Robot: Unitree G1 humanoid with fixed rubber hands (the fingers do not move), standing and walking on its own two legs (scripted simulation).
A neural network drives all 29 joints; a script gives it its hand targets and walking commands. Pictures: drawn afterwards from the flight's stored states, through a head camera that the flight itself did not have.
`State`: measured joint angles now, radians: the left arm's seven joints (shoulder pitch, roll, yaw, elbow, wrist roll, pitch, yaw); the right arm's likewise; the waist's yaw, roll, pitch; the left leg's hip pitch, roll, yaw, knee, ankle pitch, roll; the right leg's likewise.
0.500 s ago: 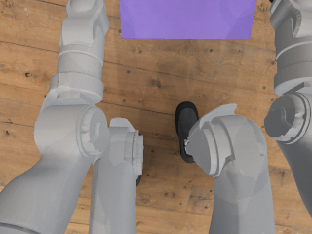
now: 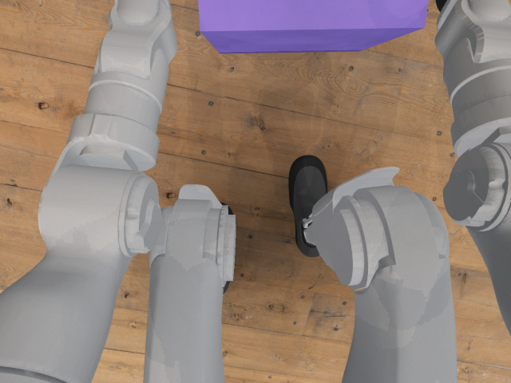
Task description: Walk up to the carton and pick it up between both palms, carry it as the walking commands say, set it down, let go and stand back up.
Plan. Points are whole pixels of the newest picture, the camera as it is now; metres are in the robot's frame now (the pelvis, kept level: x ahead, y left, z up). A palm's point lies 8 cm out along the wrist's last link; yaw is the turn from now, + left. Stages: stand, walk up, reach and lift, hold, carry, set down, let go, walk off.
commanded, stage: set down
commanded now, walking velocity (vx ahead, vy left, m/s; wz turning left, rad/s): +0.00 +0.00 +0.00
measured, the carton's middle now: out of the picture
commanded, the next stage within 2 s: let go in 1.74 s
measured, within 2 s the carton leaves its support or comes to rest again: neither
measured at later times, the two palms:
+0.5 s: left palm out of the picture +0.56 +0.08 -0.15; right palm out of the picture +0.50 -0.31 -0.15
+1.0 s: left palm out of the picture +0.57 +0.09 +0.01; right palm out of the picture +0.51 -0.32 +0.00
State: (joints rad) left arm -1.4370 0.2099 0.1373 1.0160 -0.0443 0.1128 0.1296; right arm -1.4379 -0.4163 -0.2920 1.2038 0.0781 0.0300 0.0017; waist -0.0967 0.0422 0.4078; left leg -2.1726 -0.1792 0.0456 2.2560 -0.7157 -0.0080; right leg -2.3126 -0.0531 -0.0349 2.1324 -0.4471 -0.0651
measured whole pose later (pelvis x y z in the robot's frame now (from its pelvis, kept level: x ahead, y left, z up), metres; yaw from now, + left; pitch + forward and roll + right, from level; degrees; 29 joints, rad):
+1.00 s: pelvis +0.00 +0.00 +0.11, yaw -1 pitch +43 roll +4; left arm -1.33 0.29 0.17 0.90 -0.09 0.23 0.12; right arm -1.31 -0.45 -0.30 0.99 0.09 0.17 0.03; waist -0.07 0.03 0.10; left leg -1.99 -0.12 0.04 1.84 -0.61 0.00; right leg -2.12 0.01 0.00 1.74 -0.37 -0.05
